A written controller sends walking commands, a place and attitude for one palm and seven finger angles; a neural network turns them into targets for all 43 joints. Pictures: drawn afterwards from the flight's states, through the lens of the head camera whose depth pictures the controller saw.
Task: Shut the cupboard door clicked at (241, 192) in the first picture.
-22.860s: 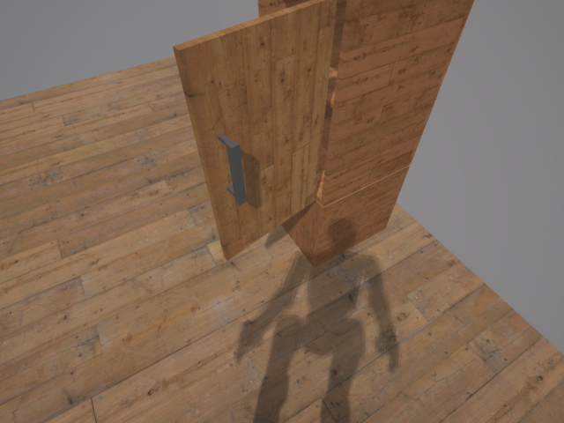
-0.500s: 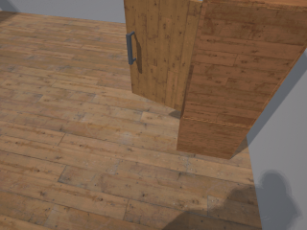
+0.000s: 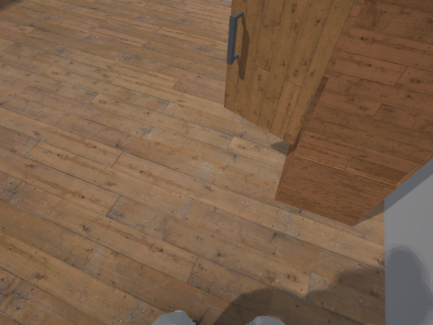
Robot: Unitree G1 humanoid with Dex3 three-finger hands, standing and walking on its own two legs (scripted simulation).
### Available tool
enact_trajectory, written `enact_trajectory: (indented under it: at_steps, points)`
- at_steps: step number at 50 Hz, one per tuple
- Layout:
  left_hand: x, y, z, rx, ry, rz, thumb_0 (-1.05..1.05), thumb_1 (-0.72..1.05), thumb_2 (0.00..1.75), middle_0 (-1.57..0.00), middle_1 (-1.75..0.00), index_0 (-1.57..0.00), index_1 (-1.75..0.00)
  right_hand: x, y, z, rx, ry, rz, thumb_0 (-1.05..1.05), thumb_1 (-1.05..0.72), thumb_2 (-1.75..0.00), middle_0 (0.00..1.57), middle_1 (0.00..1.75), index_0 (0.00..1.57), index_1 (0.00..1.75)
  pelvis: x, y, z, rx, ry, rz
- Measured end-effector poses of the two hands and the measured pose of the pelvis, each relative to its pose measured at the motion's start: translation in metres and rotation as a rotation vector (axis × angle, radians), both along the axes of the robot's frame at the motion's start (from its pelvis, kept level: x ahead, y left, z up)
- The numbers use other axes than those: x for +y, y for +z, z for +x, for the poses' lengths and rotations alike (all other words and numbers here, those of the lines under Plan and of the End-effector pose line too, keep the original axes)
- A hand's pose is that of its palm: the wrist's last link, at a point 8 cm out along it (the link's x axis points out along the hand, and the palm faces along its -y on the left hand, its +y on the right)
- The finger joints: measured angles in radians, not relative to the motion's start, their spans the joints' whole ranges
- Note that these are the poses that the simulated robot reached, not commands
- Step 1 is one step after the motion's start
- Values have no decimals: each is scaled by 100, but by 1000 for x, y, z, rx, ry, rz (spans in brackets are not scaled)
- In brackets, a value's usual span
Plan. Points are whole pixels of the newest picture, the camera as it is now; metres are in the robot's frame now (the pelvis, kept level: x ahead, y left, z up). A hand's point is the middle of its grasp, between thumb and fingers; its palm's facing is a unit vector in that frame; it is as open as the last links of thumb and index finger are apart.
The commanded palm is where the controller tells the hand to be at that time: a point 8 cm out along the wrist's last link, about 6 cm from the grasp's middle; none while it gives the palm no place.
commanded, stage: walk to a spot facing it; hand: left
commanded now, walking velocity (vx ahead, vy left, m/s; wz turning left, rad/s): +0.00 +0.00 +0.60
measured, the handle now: (235, 38) +0.94 -0.03 +0.01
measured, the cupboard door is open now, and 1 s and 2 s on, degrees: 73 73 73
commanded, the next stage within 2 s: turn to face it in 2.00 s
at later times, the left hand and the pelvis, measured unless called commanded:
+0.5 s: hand out of the picture +0.00 +0.15 -0.14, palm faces +0.33 -0.89 -0.30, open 7.4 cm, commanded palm none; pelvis +0.00 -0.07 +0.02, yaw +21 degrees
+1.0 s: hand out of the picture -0.01 +0.16 -0.14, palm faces +0.63 -0.71 -0.31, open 7.4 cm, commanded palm none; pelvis +0.06 -0.06 +0.00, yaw +40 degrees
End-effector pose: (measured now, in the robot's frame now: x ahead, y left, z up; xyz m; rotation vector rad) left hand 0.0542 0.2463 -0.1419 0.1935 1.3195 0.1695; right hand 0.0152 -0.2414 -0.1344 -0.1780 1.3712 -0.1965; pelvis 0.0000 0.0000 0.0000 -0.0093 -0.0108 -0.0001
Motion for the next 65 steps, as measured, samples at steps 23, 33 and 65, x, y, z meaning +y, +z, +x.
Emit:
enact_trajectory:
  at_steps: [23, 33, 65]
  points:
    - [-54, 43, -66, -76, 275, 95, 1, 91, 89, -20, -30, -20, -30, -64, 10, 132, -105, 329, 27, 1, -91, -90, 20, 30, 20, 30, -69, 16, 1, 34, 338, 50]
    - [-66, 9, -153, 17, 510, 30, 1, 91, 89, -20, -30, -21, -30, 12, 10, 210, -203, 600, 44, 1, -91, -90, 20, 30, 20, 30, -56, -2, 2, 34, 494, 31]
    - [-136, 23, -119, 42, 980, -85, 1, 91, 89, -20, -30, -20, -30, 167, 15, 357, -98, 1023, 127, 1, -91, -90, 20, 30, 20, 30, -2, 16, 124, 28, 930, 13]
